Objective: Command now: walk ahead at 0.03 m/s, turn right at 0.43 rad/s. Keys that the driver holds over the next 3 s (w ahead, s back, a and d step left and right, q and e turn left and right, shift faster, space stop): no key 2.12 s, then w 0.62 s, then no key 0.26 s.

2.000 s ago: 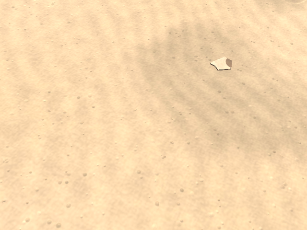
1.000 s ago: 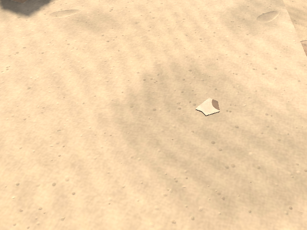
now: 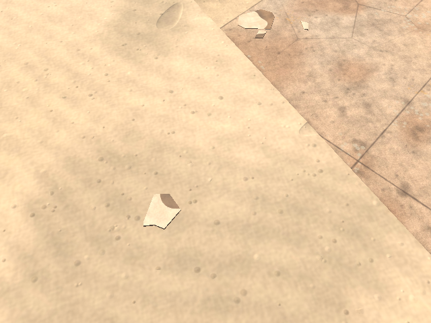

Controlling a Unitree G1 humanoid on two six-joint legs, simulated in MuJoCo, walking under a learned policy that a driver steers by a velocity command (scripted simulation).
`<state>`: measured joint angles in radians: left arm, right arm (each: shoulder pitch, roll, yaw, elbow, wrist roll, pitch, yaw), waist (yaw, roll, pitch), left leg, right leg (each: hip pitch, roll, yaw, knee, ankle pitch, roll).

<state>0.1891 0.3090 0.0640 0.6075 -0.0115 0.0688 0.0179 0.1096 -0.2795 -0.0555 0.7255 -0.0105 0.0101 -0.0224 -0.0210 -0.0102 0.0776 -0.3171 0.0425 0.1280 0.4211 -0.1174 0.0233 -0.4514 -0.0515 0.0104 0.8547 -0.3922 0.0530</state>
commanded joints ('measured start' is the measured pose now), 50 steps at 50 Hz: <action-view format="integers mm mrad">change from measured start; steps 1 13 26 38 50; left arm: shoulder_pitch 47 -69 -78 -30 -10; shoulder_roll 78 53 41 27 26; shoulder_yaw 24 -6 -5 6 2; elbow -62 -30 72 191 315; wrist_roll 5 31 29 23 16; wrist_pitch -13 -81 -74 -69 -73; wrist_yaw -11 -2 -6 9 19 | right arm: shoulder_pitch -32 44 35 62 84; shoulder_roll -183 -87 -92 -81 -63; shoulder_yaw -47 -32 -6 9 15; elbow -50 31 85 171 251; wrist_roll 19 14 -2 2 4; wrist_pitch -5 14 -16 -25 -21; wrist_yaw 7 0 12 -8 -14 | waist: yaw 20 -6 19 12 14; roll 156 -128 87 9 12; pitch -187 -151 -102 -67 -57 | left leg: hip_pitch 131 -139 85 92 99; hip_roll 254 19 47 22 1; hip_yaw -188 -152 -187 -170 -154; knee -114 512 -16 -18 -28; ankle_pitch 98 -234 -18 -73 -58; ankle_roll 205 -117 -17 -23 -24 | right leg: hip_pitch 129 289 266 261 272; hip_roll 24 -132 20 23 24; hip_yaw -38 144 76 68 56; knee -158 -500 -412 -437 -447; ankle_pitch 42 596 247 255 272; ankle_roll -36 -251 -100 -86 -84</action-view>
